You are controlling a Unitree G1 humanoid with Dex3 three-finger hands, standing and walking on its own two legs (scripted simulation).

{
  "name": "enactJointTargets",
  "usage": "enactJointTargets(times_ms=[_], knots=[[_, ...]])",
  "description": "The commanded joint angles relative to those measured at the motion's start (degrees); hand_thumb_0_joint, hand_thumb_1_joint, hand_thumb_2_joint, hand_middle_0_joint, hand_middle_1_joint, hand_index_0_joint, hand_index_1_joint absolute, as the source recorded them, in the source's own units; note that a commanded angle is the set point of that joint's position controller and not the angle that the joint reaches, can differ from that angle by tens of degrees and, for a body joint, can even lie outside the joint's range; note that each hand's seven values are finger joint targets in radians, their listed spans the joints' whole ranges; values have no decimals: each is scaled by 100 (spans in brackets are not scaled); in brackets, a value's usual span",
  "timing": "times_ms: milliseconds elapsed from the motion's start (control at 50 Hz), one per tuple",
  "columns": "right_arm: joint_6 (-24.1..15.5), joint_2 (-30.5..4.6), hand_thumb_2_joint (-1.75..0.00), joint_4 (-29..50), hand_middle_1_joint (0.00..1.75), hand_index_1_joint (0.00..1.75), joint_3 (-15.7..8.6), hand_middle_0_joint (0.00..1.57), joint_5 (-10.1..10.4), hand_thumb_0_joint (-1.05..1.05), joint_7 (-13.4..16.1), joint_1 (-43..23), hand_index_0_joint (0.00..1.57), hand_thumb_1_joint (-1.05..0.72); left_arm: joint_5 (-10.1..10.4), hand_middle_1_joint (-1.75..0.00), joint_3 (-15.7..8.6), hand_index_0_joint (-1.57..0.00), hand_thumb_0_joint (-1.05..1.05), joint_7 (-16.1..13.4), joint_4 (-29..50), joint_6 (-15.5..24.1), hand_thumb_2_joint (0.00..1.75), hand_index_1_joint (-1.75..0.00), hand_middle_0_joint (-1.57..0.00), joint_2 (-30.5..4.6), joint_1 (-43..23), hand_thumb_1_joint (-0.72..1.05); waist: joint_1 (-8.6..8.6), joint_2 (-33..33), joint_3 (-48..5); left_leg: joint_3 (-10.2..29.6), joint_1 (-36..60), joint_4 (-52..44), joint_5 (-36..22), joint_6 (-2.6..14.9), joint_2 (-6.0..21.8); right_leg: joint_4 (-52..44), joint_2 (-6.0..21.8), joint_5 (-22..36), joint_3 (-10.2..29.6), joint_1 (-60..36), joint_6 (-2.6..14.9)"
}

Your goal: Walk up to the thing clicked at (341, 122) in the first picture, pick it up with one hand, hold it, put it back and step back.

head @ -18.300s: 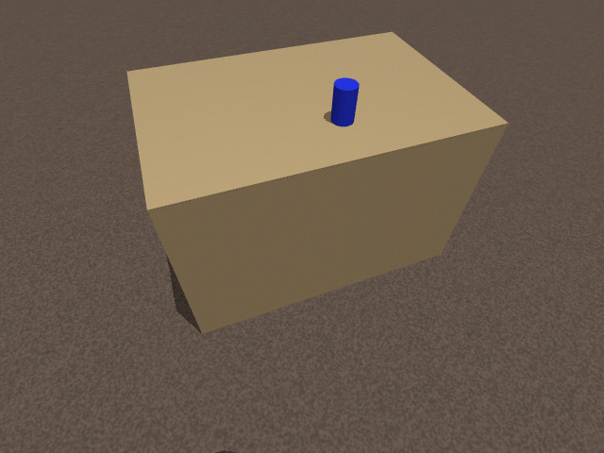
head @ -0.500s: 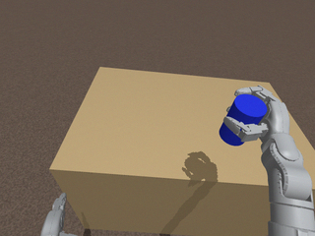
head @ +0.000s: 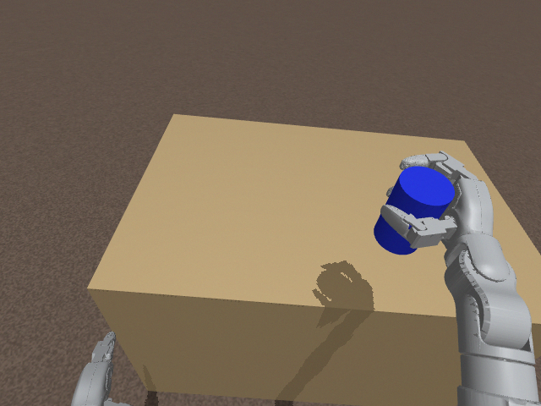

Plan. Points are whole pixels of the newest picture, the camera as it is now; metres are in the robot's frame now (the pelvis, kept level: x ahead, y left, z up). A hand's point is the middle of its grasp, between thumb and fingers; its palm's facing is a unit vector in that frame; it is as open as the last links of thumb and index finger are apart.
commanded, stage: hold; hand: right
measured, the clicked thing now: (410, 212) +0.34 -0.17 +0.16
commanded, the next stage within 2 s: crouch in 0.38 s
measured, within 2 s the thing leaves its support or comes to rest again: neither
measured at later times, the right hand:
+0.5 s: hand (412, 198) +0.34 -0.16 +0.19, palm faces +0.12 +0.99 -0.01, open 9.5 cm
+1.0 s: hand (389, 201) +0.41 -0.17 +0.12, palm faces +0.15 +0.99 +0.01, open 9.5 cm
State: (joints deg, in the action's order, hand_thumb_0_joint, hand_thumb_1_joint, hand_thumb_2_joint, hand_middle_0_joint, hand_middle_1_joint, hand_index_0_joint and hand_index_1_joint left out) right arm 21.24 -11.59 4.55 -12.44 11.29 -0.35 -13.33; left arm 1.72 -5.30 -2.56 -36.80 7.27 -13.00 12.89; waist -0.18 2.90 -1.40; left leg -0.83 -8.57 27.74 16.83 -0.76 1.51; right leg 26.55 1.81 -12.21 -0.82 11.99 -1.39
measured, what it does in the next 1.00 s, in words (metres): stands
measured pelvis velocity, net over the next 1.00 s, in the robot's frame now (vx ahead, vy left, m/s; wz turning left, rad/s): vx -0.01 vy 0.00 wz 0.02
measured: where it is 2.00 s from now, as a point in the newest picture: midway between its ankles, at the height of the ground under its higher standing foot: outside the picture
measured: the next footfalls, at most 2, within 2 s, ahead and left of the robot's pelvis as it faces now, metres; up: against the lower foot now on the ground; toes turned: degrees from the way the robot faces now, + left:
none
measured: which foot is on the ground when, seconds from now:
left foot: down 0.00-1.00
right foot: down 0.00-1.00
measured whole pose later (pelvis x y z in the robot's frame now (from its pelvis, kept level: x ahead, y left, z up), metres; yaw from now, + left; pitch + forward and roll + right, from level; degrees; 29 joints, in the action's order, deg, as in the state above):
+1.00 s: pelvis -0.01 +0.00 +0.00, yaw +1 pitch +2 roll +0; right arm 2.1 -14.7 -30.7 -15.4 8.7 -0.1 -28.4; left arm 0.8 -3.6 -3.0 -36.2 9.6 -12.2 11.9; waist 3.2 0.3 -0.6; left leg 0.1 -16.1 31.2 17.0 -0.7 0.9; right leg 29.7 2.5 -12.6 -1.6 18.9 -1.5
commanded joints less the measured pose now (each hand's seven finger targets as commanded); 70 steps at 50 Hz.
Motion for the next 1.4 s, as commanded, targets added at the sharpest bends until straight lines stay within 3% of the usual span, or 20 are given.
enactJointTargets(times_ms=[0,120,260,300,340,460,500,600,640,700,740,820,880,920,960,1000,1060,1120,1240,1380], knots=[[-414,-1037,-133,1430,145,145,-416,130,59,0,-4,-2157,134,-22,3,-5,-377,-5,0,-71,848,336,5,-5,-5,-817,-797,-54,-8,-213,-1065,-227,-276,-492,-1269,6,-135,-227,-159,824,-72,-814,219],[-329,-858,-132,1201,144,144,-286,129,65,0,-12,-2129,134,-21,20,-5,-145,-5,0,-51,846,323,5,-5,-5,-590,-889,-54,-17,-354,-988,-230,-289,-493,-1287,-5,-144,-232,-152,844,-75,-805,221],[-361,-1012,-131,1328,143,143,-411,129,90,0,-24,-2192,133,-22,22,-5,-354,-5,0,-99,966,333,5,-5,-5,-820,-732,-53,-1,-367,-1098,-232,-292,-482,-1351,-14,-134,-204,-159,919,-78,-927,220],[-324,-932,-131,1195,144,144,-361,130,73,0,-33,-2154,134,-22,31,-5,-100,-5,0,-47,823,307,5,-5,-5,-529,-636,-54,-34,-297,-926,-250,-349,-468,-1316,7,-158,-228,-145,899,-67,-828,214],[-310,-922,-132,1093,145,145,-361,130,70,0,-29,-2124,134,-20,27,-5,-312,-5,0,-71,900,311,5,-5,-5,-745,-724,-54,28,-388,-998,-243,-340,-489,-1290,1,-158,-257,-139,843,-69,-823,213],[-308,-908,-134,1218,144,144,-320,125,91,0,-9,-2294,130,-13,33,-6,-336,-6,0,-85,925,321,6,-6,-5,-783,-815,-54,18,-476,-1016,-217,-316,-480,-1448,-25,-127,-188,-172,964,-79,-858,236],[-291,-789,-128,1066,141,141,-206,129,59,0,-39,-2223,133,-22,28,-5,-81,-4,0,-52,940,305,6,-5,-4,-540,-761,-55,41,-550,-1021,-205,-291,-501,-1491,-51,-110,-172,-194,960,-86,-825,262],[-365,-948,-128,480,142,142,-385,129,17,0,21,-2326,133,-20,15,-4,-290,-4,0,-83,946,300,6,-5,-4,-744,-750,-55,117,-592,-808,-166,-414,-576,-1141,-54,-100,-245,-184,617,-96,-685,259],[-515,-949,-127,360,141,141,-354,129,-17,0,25,-2566,133,-19,19,-4,-73,-4,0,-41,902,325,6,-4,-4,-503,-684,-55,99,-484,-921,-144,-429,-542,-1202,-48,-96,-227,-181,656,-105,-694,265],[-789,-1057,-131,-200,144,144,-435,131,-58,0,49,-2819,135,-18,1,-4,-349,-4,0,-75,883,398,6,-5,-4,-825,-592,-55,236,-486,-1019,-160,-569,-440,-1338,-32,-137,-181,-130,753,-88,-758,254],[-1068,-983,-132,-601,145,145,-343,132,-99,0,38,-3102,136,-20,-16,-4,-129,-4,0,-52,703,461,6,-5,-4,-596,-523,-56,240,-448,-1069,-162,-645,-382,-1367,-33,-147,-115,-102,785,-82,-729,260],[-1746,-1157,-133,-1168,146,146,-366,133,-156,0,28,-3678,137,-23,-41,-4,-208,-4,0,-74,957,614,6,-5,-5,-697,-860,-56,294,-441,-1482,-99,-594,-247,-1477,-44,-127,41,-102,886,-85,-656,264],[-2183,-1337,-132,-1775,146,146,-461,133,-216,0,17,-3887,137,-25,-56,-5,47,-5,0,-70,858,593,6,-5,-5,-414,-529,-55,300,-286,-1532,-59,-738,-160,-1411,-34,-134,138,-114,828,-109,-572,243],[-2425,-1580,-133,-2218,146,146,-659,133,-221,0,10,-4040,137,-22,-73,-5,-210,-5,0,-140,1074,564,6,-5,-5,-766,-756,-55,343,-448,-1770,-27,-750,-115,-1493,-51,-137,172,-111,891,-100,-552,259],[-2611,-1488,-133,-2860,146,146,-652,133,-232,0,-31,-3937,137,-22,-97,-5,54,-5,0,-84,792,504,6,-5,-5,-460,-441,-55,330,-289,-1567,-28,-867,-65,-1469,-24,-153,235,-113,895,-111,-341,258],[-2881,-1801,-133,-2912,147,147,-769,132,-252,0,-37,-4198,137,-20,-95,-5,-129,-5,0,-91,954,468,6,-5,-5,-669,-591,-55,308,-207,-1661,-14,-827,-35,-1375,-1,-157,245,-105,819,-117,-177,232],[-3208,-1562,-134,-3341,147,147,-588,133,-276,0,-116,-4407,137,-21,-115,-5,88,-5,0,-72,1306,470,6,-5,-5,-483,-767,-55,397,-196,-1922,-26,-900,44,-1309,20,-203,338,-59,769,-85,-170,213],[-3430,-1909,-137,-3705,149,150,-771,133,-305,0,-130,-4526,138,-18,-142,-5,-186,-5,0,-138,1247,383,6,-5,-5,-830,-505,-55,514,-203,-2107,-24,-1080,177,-1584,9,-231,497,-47,1038,-65,-204,232],[-3846,-1872,-134,-4150,147,147,-731,131,-337,0,-200,-4853,136,-19,-158,-5,88,-5,0,-105,1331,329,6,-5,-5,-512,-313,-55,549,-96,-2180,-6,-1340,352,-1440,26,-241,722,-41,905,-54,115,238],[-4122,-2110,-133,-4425,144,144,-832,129,-402,0,-230,-5126,134,-20,-182,-5,-156,-5,0,-93,1805,277,7,-5,-5,-796,-219,-55,707,-40,-2663,-18,-1633,627,-1611,28,-300,1067,5,1237,4,83,229]])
